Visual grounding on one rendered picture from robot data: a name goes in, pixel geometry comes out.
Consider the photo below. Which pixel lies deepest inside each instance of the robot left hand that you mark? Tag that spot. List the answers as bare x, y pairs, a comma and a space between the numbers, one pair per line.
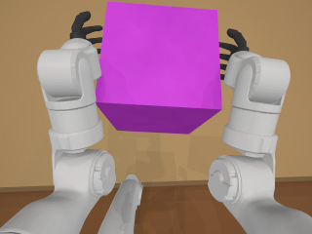
78, 31

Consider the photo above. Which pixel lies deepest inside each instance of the robot left forearm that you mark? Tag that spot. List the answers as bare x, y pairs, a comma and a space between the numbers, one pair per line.
67, 77

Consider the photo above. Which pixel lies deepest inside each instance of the robot right hand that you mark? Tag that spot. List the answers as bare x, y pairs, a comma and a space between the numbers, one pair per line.
241, 43

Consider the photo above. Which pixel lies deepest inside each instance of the right robot upper arm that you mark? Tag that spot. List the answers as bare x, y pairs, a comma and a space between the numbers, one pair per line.
245, 185

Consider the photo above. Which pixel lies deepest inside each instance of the left robot thigh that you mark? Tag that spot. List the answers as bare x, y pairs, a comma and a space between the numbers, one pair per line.
120, 217

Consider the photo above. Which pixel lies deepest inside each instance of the left robot upper arm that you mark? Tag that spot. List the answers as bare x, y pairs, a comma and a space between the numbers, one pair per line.
80, 179

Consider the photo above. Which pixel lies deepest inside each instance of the robot right forearm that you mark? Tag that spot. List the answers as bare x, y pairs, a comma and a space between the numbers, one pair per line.
259, 86

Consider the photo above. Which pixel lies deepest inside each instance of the carton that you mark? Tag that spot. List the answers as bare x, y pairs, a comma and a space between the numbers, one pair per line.
160, 68

